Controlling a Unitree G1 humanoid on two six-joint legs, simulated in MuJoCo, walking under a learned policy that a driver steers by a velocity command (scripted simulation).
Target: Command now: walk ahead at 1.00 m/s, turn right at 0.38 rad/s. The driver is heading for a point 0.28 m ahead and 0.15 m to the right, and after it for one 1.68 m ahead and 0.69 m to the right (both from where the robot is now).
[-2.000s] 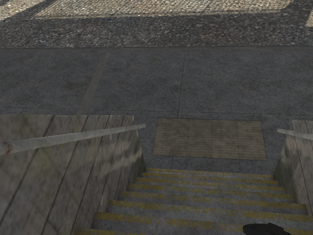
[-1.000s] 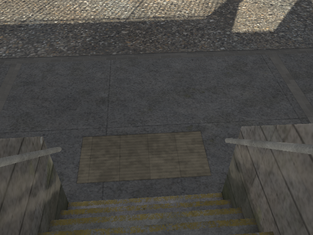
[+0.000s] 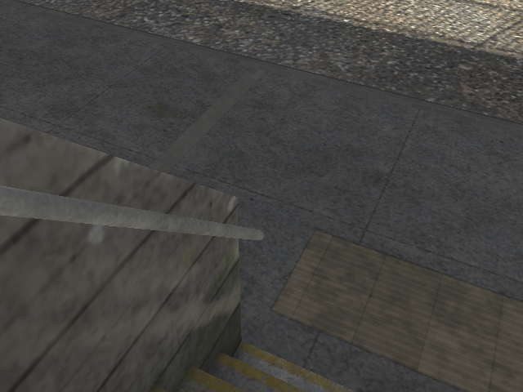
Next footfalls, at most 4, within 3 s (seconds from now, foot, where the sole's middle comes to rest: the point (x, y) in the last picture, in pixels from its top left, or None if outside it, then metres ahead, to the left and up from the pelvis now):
0.34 right None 0.25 -0.07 -1.04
0.80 left None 0.54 0.03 -1.28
1.46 right None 0.31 -0.01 -1.04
2.04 left None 0.55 0.06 -1.28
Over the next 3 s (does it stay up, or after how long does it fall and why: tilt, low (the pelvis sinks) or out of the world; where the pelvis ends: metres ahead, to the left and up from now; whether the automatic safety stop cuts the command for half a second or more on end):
stays up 0.51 -0.07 -0.52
